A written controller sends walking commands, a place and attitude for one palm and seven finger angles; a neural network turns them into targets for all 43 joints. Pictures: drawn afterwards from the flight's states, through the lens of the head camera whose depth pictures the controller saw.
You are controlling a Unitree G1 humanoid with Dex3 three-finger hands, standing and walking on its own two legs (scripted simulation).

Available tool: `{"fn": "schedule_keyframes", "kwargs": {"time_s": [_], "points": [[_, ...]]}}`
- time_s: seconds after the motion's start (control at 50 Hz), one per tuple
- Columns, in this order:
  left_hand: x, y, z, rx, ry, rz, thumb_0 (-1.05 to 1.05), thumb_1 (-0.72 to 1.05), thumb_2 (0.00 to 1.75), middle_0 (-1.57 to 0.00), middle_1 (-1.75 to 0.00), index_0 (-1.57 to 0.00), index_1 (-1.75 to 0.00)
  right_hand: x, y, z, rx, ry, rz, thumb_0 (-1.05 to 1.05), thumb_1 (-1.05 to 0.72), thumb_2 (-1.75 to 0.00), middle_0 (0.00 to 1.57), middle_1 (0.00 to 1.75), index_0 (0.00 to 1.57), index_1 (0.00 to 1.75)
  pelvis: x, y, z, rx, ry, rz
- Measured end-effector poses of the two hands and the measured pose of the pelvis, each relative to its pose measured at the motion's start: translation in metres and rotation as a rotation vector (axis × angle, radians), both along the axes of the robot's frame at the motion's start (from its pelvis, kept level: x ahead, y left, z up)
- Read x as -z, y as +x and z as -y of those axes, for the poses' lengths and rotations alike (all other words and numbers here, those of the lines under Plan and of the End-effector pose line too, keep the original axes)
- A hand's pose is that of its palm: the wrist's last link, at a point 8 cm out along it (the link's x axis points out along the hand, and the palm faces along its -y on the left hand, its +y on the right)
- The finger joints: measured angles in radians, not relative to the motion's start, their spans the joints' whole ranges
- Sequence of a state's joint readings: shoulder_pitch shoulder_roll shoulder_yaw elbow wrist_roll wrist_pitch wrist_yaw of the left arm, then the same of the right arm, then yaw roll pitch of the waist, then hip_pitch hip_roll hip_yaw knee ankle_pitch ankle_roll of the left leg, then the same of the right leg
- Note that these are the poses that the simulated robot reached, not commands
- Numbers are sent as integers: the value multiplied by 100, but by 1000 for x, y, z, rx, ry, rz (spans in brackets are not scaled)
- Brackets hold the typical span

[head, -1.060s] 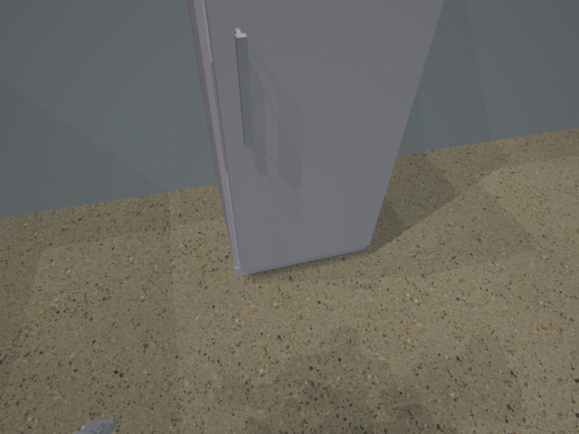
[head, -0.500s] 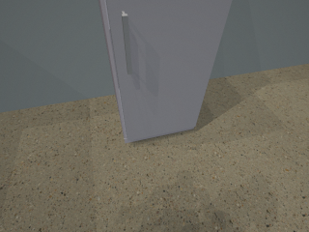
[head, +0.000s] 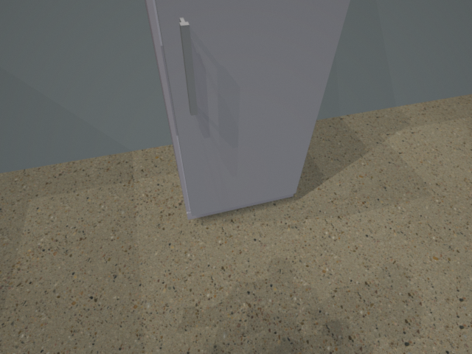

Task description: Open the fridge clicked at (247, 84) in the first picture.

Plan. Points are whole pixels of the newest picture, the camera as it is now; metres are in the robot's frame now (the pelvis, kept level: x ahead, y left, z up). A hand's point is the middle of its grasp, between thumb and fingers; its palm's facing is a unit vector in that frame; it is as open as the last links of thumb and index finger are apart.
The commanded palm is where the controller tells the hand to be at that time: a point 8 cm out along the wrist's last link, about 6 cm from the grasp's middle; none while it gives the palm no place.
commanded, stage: look at it before walking up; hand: left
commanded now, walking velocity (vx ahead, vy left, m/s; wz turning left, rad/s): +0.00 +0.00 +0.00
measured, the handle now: (188, 70) +0.81 +0.18 +0.07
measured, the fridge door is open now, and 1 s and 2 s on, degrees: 0 0 0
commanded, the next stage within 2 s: turn to face it in 0.38 s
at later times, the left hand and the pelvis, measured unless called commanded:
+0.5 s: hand out of the picture +0.09 +0.25 -0.15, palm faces -0.02 -0.94 -0.33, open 7.4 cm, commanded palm none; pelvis +0.01 +0.00 +0.00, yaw +0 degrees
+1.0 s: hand out of the picture -0.01 +0.24 -0.20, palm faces +0.18 -0.96 -0.20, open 7.4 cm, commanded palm none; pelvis -0.02 +0.03 -0.01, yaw +10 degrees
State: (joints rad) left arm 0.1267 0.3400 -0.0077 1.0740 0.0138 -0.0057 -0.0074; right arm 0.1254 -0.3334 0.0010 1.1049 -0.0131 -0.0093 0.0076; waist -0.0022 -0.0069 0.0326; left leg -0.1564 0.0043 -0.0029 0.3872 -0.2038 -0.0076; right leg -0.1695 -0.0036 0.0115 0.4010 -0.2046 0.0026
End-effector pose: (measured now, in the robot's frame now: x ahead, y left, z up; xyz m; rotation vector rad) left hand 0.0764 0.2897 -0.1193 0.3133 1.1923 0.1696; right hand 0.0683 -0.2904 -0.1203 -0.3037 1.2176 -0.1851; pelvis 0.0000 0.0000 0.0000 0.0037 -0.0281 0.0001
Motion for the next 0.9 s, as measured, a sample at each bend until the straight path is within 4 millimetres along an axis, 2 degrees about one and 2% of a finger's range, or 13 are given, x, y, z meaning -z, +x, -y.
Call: {"fn": "schedule_keyframes", "kwargs": {"time_s": [0.34,0.62,0.7,0.78,0.9], "points": [[-2,6,-2,-9,6,1,1,90,90,-20,-30,-20,-30,-4,22,1,-13,-7,32,1,-90,-90,20,30,20,30,-1,9,1,0,0,6],[-1,-2,0,-41,11,0,1,90,90,-20,-30,-20,-30,-1,18,1,-26,-4,13,1,-90,-90,20,30,20,30,0,5,3,-24,1,6],[5,-14,8,-73,-6,-5,1,90,90,-20,-30,-20,-30,8,11,-10,-39,21,-19,1,-90,-90,20,30,20,30,4,0,3,-49,-1,-1],[17,-33,16,-109,-42,-14,1,90,90,-20,-30,-20,-30,18,2,-28,-55,49,-55,1,-90,-90,20,30,20,30,9,-6,-1,-87,-15,-1],[43,-70,12,-191,-109,-31,1,90,90,-20,-30,-20,-30,23,-10,-62,-88,53,-88,1,-90,-90,20,30,20,30,20,-15,-21,-165,-23,14]]}}
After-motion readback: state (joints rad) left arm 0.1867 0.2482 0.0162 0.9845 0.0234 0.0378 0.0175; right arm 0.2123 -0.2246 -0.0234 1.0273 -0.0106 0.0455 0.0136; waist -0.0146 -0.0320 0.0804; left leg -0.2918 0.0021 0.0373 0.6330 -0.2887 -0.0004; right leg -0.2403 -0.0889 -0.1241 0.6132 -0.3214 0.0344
